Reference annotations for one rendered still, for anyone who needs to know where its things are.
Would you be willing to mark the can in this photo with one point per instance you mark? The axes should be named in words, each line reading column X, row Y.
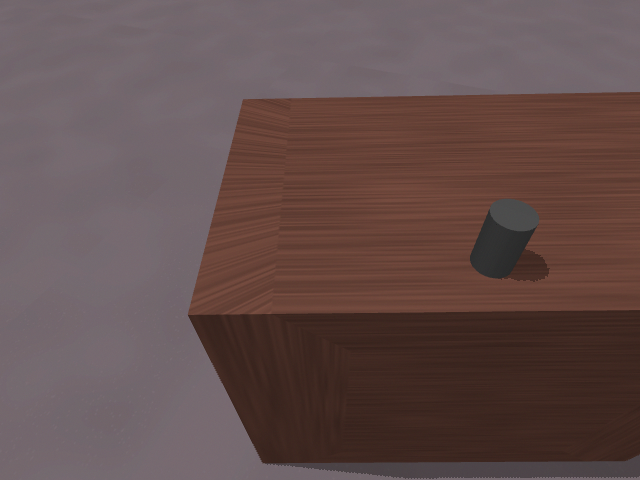
column 504, row 235

